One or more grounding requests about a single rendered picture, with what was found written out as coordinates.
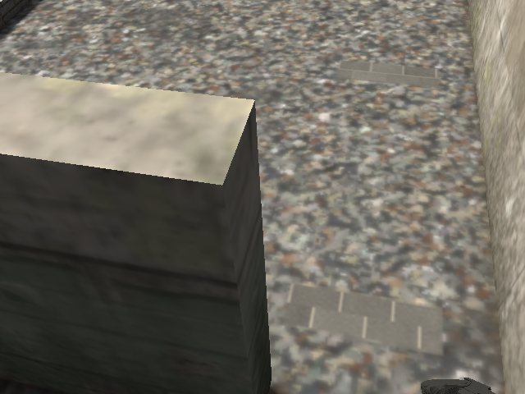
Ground robot right hand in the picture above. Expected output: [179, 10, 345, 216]
[421, 378, 495, 394]

